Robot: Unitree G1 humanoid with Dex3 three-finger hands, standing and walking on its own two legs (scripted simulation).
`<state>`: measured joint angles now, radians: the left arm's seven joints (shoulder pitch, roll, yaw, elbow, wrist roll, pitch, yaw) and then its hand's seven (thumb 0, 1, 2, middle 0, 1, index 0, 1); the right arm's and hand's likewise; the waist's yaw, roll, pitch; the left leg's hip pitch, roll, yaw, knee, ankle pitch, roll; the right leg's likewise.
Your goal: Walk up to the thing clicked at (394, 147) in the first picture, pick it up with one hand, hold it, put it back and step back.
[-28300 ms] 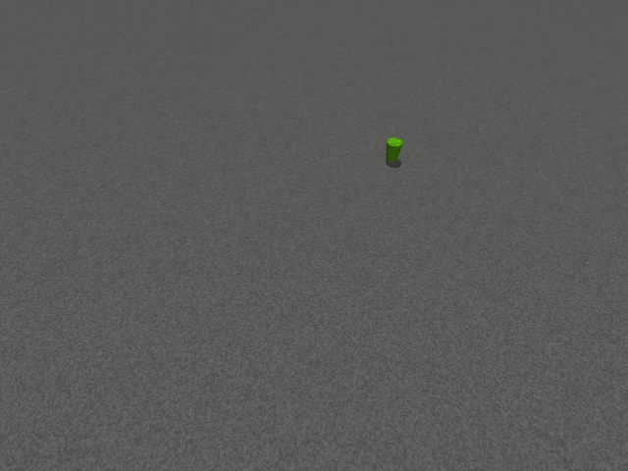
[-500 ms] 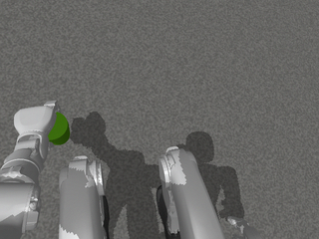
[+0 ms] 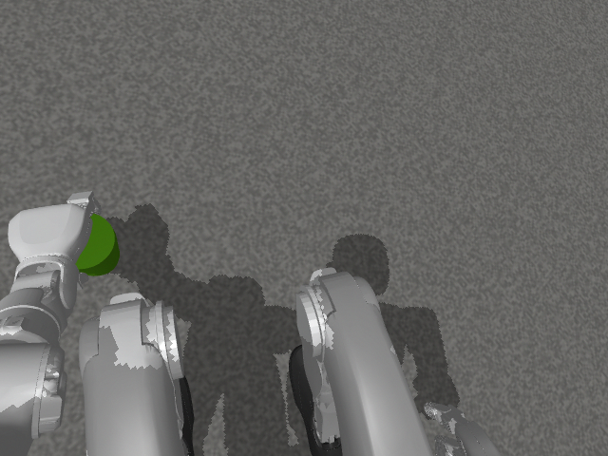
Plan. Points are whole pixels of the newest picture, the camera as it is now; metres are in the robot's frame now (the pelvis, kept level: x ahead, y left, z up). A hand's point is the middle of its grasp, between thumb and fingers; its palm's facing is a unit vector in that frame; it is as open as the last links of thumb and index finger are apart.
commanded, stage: rest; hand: left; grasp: from above
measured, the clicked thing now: (91, 249) +0.42 +0.24 -0.25
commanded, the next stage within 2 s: open in 0.50 s
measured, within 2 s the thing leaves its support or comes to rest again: rests again in 0.28 s
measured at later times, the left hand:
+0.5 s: hand (76, 253) +0.41 +0.25 -0.23, palm faces -0.45 -0.10 -0.89, open 10.7 cm
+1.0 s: hand (76, 249) +0.41 +0.26 -0.24, palm faces -0.44 -0.10 -0.89, open 12.4 cm
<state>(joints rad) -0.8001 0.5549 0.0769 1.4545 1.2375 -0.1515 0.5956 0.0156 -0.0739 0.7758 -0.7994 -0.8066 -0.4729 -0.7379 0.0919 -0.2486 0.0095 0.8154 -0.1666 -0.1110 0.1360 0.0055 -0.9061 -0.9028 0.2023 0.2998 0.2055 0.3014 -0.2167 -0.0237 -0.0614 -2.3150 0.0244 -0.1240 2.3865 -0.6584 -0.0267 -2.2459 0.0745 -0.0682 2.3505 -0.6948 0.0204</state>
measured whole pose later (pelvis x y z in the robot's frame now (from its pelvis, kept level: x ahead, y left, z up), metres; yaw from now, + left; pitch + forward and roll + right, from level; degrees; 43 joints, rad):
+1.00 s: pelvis +0.00 +0.00 -0.03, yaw -4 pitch +28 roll -9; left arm -0.89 0.70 0.11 1.72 1.25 -0.21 0.71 -0.01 -0.32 0.92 -0.29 -0.99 -0.29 -0.96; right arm 0.13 -0.30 0.11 0.85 -0.25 -0.25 0.29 0.01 -0.89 -0.90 0.20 0.30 0.20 0.30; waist -0.28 -0.05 0.03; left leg -2.34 0.02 -0.21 2.51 -0.68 -0.03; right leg -2.25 0.10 -0.14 2.42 -0.69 0.03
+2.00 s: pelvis +0.00 +0.00 +0.02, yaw -1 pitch +34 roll -5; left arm -0.70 0.54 0.03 1.20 1.11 0.00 0.55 0.00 -0.52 0.97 -0.09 -1.00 -0.09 -0.99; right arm 0.12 -0.27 -0.02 0.82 -0.11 -0.10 0.24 0.01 -0.90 -0.90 0.20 0.30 0.20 0.30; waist -0.16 0.04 -0.16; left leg -2.24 0.04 -0.13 2.34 -0.69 -0.03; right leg -2.18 0.09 -0.07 2.29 -0.71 0.02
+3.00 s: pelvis +0.01 +0.00 +0.10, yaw +2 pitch +35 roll -5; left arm -0.51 0.47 0.01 0.84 0.78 -0.01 0.21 0.00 0.08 0.84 -0.21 -0.53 -0.20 -0.53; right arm 0.20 -0.23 -0.03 0.73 -0.03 -0.02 0.11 0.01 -0.90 -0.90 0.20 0.30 0.21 0.30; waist -0.09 0.08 -0.19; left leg -2.04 0.02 -0.09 2.10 -0.67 -0.01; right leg -1.97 0.06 -0.04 2.06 -0.71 0.02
